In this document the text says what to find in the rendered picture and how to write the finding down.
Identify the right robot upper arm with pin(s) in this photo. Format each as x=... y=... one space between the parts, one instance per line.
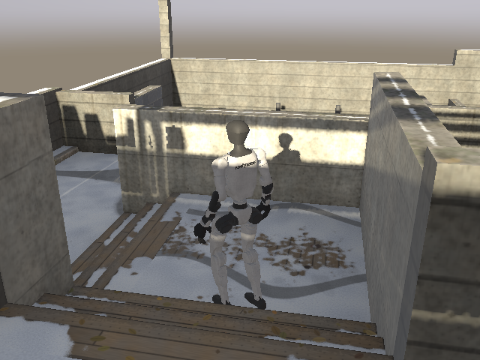
x=263 y=167

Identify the right robot hand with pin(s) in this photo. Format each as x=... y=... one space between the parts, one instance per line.
x=266 y=208

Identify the left robot forearm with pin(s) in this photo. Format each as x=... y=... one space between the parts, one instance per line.
x=211 y=211

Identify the left robot upper arm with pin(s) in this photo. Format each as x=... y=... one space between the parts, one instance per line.
x=219 y=165

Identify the right robot shin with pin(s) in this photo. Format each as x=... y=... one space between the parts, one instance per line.
x=253 y=275

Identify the right robot thigh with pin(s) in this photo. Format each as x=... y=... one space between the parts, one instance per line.
x=248 y=233

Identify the left robot hand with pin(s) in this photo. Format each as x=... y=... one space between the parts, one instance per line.
x=200 y=231

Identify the right robot forearm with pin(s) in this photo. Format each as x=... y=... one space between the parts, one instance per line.
x=266 y=194

